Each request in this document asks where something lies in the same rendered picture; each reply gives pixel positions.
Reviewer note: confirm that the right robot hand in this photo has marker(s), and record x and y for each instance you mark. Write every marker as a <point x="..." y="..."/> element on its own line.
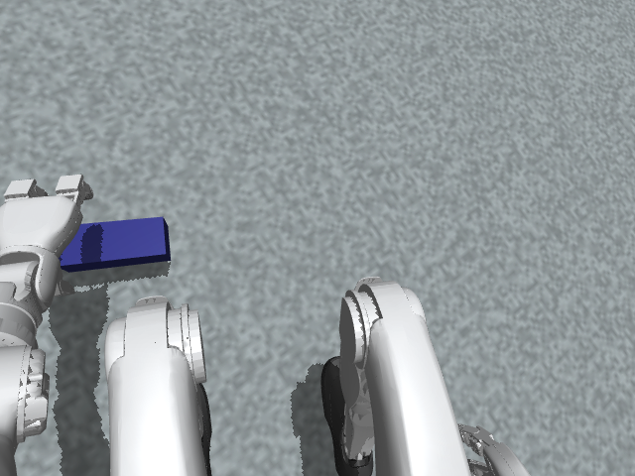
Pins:
<point x="499" y="458"/>

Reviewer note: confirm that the carton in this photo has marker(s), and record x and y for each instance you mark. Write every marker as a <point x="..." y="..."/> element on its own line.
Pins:
<point x="120" y="243"/>

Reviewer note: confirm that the left robot arm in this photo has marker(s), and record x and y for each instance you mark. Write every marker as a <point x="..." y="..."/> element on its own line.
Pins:
<point x="28" y="281"/>

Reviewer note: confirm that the left robot hand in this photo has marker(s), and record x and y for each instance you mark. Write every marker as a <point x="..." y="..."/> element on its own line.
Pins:
<point x="30" y="216"/>

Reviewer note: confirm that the right robot foot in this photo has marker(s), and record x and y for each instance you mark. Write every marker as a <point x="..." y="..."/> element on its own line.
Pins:
<point x="333" y="407"/>

